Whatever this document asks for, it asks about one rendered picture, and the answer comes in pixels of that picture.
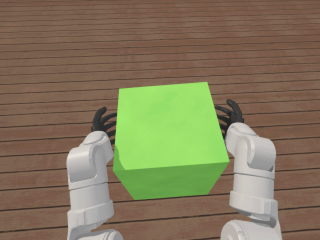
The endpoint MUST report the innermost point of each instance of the robot left upper arm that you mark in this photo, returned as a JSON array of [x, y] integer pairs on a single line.
[[108, 234]]

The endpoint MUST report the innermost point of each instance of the carton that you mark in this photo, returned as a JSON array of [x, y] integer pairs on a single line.
[[168, 141]]

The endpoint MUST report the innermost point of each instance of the robot right forearm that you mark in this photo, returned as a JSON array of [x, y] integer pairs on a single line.
[[254, 168]]

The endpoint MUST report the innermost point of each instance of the robot left hand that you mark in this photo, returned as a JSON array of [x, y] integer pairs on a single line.
[[99, 121]]

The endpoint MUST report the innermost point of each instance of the robot right hand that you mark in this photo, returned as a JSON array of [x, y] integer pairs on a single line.
[[235, 116]]

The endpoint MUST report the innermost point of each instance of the robot right upper arm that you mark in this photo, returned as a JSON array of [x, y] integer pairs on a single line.
[[246, 230]]

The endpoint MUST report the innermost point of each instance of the robot left forearm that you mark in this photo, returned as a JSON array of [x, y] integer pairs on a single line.
[[90, 202]]

